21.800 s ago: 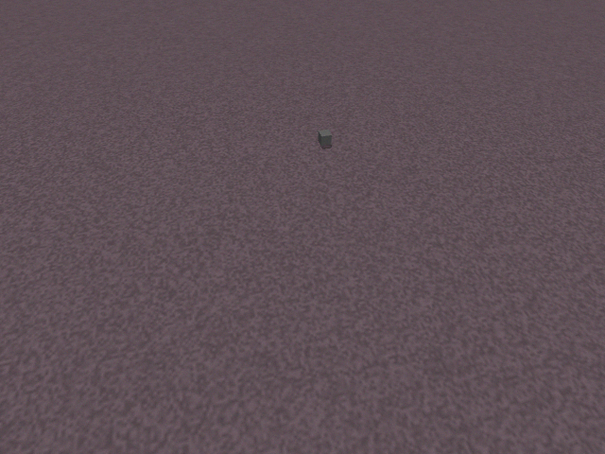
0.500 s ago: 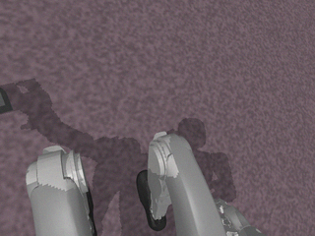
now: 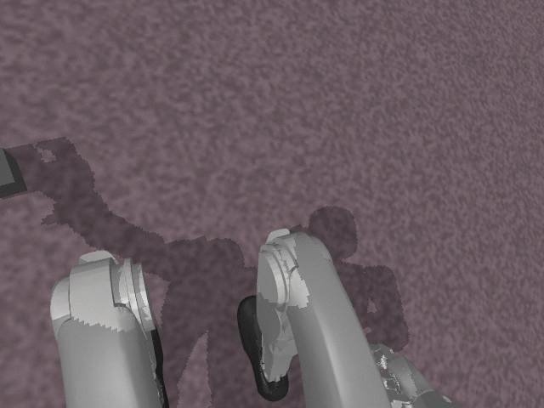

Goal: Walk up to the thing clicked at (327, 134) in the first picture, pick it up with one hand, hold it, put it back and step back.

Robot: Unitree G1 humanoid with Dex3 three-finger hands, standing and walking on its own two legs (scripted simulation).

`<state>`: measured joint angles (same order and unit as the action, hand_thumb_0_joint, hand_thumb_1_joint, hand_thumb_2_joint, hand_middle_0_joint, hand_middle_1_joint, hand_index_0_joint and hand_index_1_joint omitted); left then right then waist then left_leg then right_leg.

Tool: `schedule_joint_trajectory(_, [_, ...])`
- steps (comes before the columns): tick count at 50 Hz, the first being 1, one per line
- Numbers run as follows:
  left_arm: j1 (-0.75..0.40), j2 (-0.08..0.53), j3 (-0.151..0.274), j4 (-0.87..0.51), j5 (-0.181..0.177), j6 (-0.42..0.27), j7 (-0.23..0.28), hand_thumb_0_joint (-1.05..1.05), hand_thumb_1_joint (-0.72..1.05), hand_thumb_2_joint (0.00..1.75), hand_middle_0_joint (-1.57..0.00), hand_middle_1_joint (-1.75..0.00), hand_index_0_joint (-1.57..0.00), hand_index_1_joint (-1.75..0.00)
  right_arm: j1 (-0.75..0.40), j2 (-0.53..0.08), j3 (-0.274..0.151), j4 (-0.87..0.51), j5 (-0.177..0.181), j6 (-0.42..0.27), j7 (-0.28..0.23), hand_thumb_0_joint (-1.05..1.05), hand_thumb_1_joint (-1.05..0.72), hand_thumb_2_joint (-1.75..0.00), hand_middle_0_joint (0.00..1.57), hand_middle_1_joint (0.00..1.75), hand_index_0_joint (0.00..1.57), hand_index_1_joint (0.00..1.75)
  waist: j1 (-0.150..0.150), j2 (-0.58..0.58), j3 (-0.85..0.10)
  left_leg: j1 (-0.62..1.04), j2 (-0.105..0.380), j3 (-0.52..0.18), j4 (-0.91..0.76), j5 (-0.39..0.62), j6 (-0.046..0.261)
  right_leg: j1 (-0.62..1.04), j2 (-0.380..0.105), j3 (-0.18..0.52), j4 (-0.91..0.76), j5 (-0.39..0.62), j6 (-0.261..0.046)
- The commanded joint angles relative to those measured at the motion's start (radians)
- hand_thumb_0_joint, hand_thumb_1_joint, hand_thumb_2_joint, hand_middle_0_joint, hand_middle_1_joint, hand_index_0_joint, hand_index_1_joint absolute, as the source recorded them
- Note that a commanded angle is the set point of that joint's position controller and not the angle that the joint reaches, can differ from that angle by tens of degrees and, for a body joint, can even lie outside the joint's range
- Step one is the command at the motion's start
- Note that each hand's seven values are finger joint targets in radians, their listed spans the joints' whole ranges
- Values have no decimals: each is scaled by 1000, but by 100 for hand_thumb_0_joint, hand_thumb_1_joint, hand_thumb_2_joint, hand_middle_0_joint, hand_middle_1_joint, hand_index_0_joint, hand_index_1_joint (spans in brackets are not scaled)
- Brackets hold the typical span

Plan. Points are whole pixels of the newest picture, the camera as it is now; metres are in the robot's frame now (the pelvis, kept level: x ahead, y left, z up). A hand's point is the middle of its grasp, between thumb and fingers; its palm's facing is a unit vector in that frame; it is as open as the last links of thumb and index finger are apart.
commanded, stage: rise first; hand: left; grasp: from above
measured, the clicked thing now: out of the picture +0.45 +0.38 -0.29
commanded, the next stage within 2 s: approach in 0.08 s
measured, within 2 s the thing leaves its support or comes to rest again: neither
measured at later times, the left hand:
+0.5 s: hand out of the picture +0.45 +0.36 -0.18, palm faces -0.39 -0.14 -0.91, open 14.4 cm
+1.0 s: hand out of the picture +0.41 +0.37 -0.21, palm faces -0.52 -0.22 -0.83, open 14.2 cm
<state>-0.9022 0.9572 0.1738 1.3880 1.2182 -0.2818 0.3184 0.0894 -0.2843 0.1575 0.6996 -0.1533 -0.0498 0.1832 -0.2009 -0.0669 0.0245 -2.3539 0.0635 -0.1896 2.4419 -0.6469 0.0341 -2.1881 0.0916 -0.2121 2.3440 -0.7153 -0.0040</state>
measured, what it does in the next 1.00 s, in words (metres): stands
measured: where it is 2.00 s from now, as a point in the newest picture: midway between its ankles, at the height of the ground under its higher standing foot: (210, 376)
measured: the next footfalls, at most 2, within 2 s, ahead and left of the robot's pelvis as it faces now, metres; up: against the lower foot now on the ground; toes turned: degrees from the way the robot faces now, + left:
none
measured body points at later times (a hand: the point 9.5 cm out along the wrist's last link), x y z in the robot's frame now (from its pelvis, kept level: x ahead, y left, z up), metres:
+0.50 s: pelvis +0.00 +0.00 +0.00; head +0.24 +0.12 +0.35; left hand +0.46 +0.37 -0.13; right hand +0.09 -0.26 -0.09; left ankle +0.08 +0.13 -0.29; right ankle +0.10 -0.10 -0.29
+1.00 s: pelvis -0.01 -0.01 +0.00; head +0.25 +0.11 +0.35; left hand +0.43 +0.38 -0.16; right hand +0.07 -0.26 -0.09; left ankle +0.08 +0.13 -0.29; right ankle +0.10 -0.10 -0.29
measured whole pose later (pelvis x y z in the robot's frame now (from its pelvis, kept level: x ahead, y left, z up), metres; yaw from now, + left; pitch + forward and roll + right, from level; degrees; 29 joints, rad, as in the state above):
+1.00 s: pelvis -0.01 -0.01 +0.00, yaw +0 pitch +29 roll -11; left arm -0.97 0.98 0.13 1.54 1.18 -0.29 0.31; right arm 0.10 -0.31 0.24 0.67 -0.16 -0.08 0.15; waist -0.26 -0.11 0.11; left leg -2.34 0.06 -0.19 2.43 -0.63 0.02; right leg -2.19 0.09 -0.22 2.34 -0.69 -0.02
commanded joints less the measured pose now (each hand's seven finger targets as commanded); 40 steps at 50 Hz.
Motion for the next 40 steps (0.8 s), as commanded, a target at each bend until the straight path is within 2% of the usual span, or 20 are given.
schedule_joint_trajectory(1, [-275, 338, 60, -157, -15, -2, 44, 0, -54, 100, -14, -88, -11, -91, 168, -278, -84, -18, 0, -4, -10, 0, -90, -90, 20, 30, 20, 30, 12, 457, -666, 601, -2, 36, -261, 123, -14, 203, 22, -13, -220, 209, -30])
schedule_joint_trajectory(5, [-251, 305, 41, -137, -7, 9, 34, 0, -56, 102, -12, -90, -10, -93, 167, -270, -84, -20, 3, 1, -9, 0, -90, -90, 20, 30, 20, 30, 7, 433, -670, 595, -7, 45, -256, 127, -9, 210, 25, -7, -233, 210, -30])
schedule_joint_trajectory(7, [-249, 279, 23, -113, -21, 12, 33, 0, -56, 102, -12, -91, -9, -93, 167, -270, -85, -16, 2, 0, -10, 0, -90, -90, 20, 30, 20, 30, -6, 390, -641, 566, -6, 45, -252, 116, -5, 206, 25, -6, -244, 207, -27])
schedule_joint_trajectory(9, [-278, 284, 22, -117, -25, 9, 38, 0, -56, 101, -11, -92, -9, -94, 177, -271, -80, -17, -2, -2, -12, 0, -90, -90, 20, 30, 20, 30, -20, 374, -624, 534, -8, 49, -243, 116, -2, 228, 25, -3, -256, 213, -23])
schedule_joint_trajectory(11, [-271, 294, 14, -87, -21, 8, 32, 0, -59, 104, -7, -95, -5, -97, 180, -268, -76, -11, 0, -2, -12, 0, -89, -89, 20, 30, 20, 30, -19, 350, -629, 529, -7, 53, -227, 133, 2, 236, 27, 2, -256, 225, -22])
schedule_joint_trajectory(12, [-285, 275, 0, -83, -27, 2, 32, 0, -59, 104, -7, -95, -5, -97, 179, -270, -73, -13, -2, -2, -15, 0, -89, -89, 20, 30, 20, 30, -35, 330, -625, 521, -5, 47, -221, 126, 4, 228, 29, -3, -256, 219, -21])
schedule_joint_trajectory(14, [-326, 263, -19, -81, -23, -9, 38, 0, -60, 105, -7, -96, -5, -98, 195, -272, -69, -6, -7, -9, -16, 0, -89, -89, 20, 30, 20, 30, -58, 336, -618, 521, -6, 44, -215, 129, 3, 235, 27, -4, -254, 228, -19])
schedule_joint_trajectory(16, [-357, 247, -42, -91, -15, -17, 49, 0, -60, 105, -8, -96, -5, -98, 202, -267, -64, -1, -10, -14, -18, 0, -89, -89, 20, 30, 20, 30, -59, 371, -626, 544, -3, 45, -215, 135, -3, 233, 30, -5, -249, 232, -22])
schedule_joint_trajectory(17, [-378, 228, -56, -93, -12, -18, 57, 0, -60, 105, -8, -96, -5, -98, 211, -271, -65, -2, -13, -19, -19, 0, -89, -89, 20, 30, 20, 30, -74, 387, -632, 568, -3, 40, -218, 142, -6, 223, 28, -11, -247, 238, -21])
schedule_joint_trajectory(18, [-405, 235, -52, -117, -5, -23, 67, 0, -59, 105, -8, -95, -6, -98, 214, -274, -65, 2, -15, -20, -21, 0, -89, -89, 20, 30, 20, 30, -73, 419, -669, 606, 2, 35, -219, 156, -12, 226, 31, -19, -238, 250, -22])
schedule_joint_trajectory(21, [-433, 222, -63, -97, 13, -13, 108, 0, -61, 107, -7, -96, -4, -98, 219, -279, -61, 0, -19, -28, -24, 0, -89, -89, 20, 30, 20, 30, -79, 485, -684, 648, 4, 28, -226, 165, -20, 194, 28, -29, -220, 263, -26])
schedule_joint_trajectory(25, [-421, 278, 13, -130, 35, 38, 163, 0, -61, 110, -8, -91, -3, -96, 219, -289, -73, -14, -14, -39, -27, 0, -89, -89, 20, 30, 20, 30, -34, 586, -750, 715, 3, 35, -261, 196, -32, 189, 21, -27, -206, 281, -33])
schedule_joint_trajectory(29, [-390, 300, 59, -171, 18, 120, 182, 0, -61, 109, -7, -91, -3, -96, 197, -281, -79, -41, 2, -37, -22, 0, -89, -89, 20, 30, 20, 30, 5, 594, -822, 705, 0, 59, -271, 244, -23, 237, 21, -5, -221, 321, -33])
schedule_joint_trajectory(31, [-349, 236, 6, -85, 0, 162, 160, 0, -61, 109, -7, -91, -3, -95, 193, -267, -77, -40, 11, -35, -20, 0, -89, -89, 20, 30, 20, 30, -14, 504, -759, 626, -3, 66, -268, 214, -9, 228, 29, 4, -243, 304, -30])
schedule_joint_trajectory(32, [-312, 179, -36, -9, -12, 185, 142, 0, -61, 107, -7, -93, -3, -96, 198, -257, -73, -37, 14, -34, -20, 0, -89, -89, 20, 30, 20, 30, -42, 426, -685, 558, -6, 70, -262, 183, 3, 232, 36, 9, -267, 292, -25])
schedule_joint_trajectory(33, [-274, 150, -60, 25, -24, 204, 120, 0, -61, 106, -7, -93, -4, -96, 206, -256, -74, -37, 17, -34, -21, 0, -89, -89, 20, 30, 20, 30, -47, 362, -646, 517, -8, 75, -261, 157, 13, 238, 40, 19, -290, 275, -22])
schedule_joint_trajectory(34, [-260, 157, -63, 35, -44, 213, 104, 0, -61, 105, -7, -94, -4, -96, 208, -255, -73, -38, 21, -33, -20, 0, -89, -89, 20, 30, 20, 30, -38, 335, -632, 466, -12, 83, -255, 139, 18, 268, 44, 30, -302, 263, -21])
schedule_joint_trajectory(36, [-251, 165, -72, 50, -82, 223, 55, 0, -59, 102, -7, -97, -6, -98, 218, -259, -68, -43, 25, -35, -16, 0, -89, -89, 20, 30, 20, 30, -43, 273, -606, 412, -14, 78, -257, 112, 26, 316, 41, 42, -308, 235, -14])
schedule_joint_trajectory(38, [-241, 173, -76, 64, -93, 216, 5, 0, -57, 101, -8, -98, -7, -98, 223, -264, -62, -42, 31, -33, -15, 0, -89, -89, 20, 30, 20, 30, -49, 223, -590, 382, -14, 70, -260, 100, 28, 334, 43, 40, -301, 211, -14])
schedule_joint_trajectory(40, [-289, 167, -95, 50, -99, 187, -38, 0, -55, 99, -8, -99, -8, -99, 221, -271, -50, -51, 32, -36, -18, 0, -89, -89, 20, 30, 20, 30, -83, 179, -549, 363, -15, 62, -241, 79, 33, 312, 37, 45, -296, 181, -12])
